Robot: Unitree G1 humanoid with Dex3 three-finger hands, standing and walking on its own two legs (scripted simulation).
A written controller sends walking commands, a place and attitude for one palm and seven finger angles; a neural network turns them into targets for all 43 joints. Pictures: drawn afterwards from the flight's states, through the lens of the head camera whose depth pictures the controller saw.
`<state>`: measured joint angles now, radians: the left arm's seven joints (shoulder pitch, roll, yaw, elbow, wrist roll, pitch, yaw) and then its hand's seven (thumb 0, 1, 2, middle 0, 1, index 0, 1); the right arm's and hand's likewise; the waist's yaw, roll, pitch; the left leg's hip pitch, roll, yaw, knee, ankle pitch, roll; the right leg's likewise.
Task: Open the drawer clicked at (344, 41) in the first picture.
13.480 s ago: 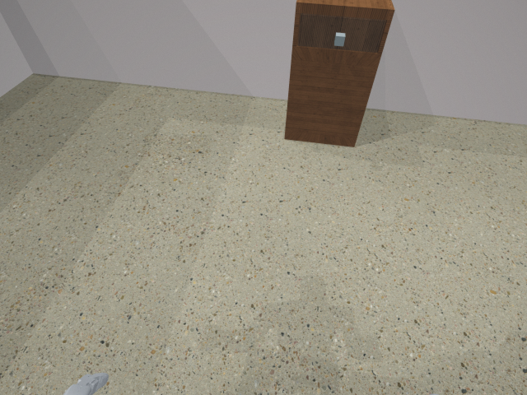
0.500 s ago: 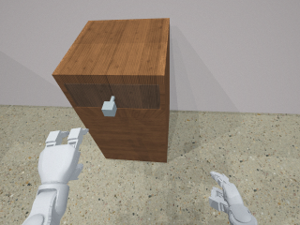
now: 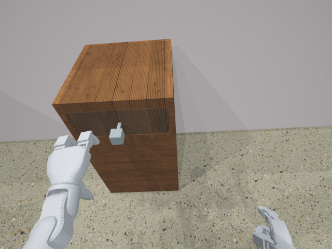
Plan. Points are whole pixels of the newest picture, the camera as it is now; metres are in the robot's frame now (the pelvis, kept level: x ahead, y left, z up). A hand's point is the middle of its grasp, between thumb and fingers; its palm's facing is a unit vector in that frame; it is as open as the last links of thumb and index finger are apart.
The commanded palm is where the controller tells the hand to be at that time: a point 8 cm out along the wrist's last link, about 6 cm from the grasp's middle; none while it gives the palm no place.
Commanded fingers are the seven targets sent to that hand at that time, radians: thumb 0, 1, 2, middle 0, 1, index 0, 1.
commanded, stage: raise the hand with hooked fingers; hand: left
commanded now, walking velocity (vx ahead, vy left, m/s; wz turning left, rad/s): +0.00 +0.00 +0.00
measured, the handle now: (118, 132) +0.53 +0.25 -0.10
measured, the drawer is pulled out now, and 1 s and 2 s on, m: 0.00 0.00 0.00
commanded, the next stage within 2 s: move the hooked fingers above the handle in 0.66 s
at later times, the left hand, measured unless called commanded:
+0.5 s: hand (72, 153) +0.31 +0.27 +0.08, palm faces +0.01 -0.09 -1.00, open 13.9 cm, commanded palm +0.28 +0.27 +0.14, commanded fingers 0.00 -0.50 0.30 -0.30 -1.20 -0.30 -1.20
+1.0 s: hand (85, 150) +0.33 +0.25 +0.06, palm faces -0.02 -0.04 -1.00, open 13.9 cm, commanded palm +0.31 +0.26 +0.12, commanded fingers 0.00 -0.50 0.30 -0.30 -1.20 -0.30 -1.20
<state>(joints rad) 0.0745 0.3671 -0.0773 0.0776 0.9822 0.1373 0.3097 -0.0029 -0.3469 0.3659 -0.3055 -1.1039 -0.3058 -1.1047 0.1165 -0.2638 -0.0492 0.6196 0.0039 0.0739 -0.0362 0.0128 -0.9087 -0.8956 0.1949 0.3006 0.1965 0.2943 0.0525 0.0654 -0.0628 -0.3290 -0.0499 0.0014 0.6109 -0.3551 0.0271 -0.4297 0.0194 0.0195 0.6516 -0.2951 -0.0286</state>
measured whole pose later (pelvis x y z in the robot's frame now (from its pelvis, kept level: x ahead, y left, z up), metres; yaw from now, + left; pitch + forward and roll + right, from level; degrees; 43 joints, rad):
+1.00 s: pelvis +0.00 -0.01 +0.01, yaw +1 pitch +4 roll +1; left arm -0.23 0.44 -0.08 0.32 1.00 0.01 0.13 0.00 -0.49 0.30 -0.32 -1.20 -0.32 -1.20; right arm 0.13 -0.24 0.00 0.62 0.01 0.08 -0.05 0.01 -0.91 -0.89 0.20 0.30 0.20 0.30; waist 0.06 0.05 -0.02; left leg -0.28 -0.04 -0.03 0.51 -0.30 0.02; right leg -0.37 0.02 -0.01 0.54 -0.24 -0.04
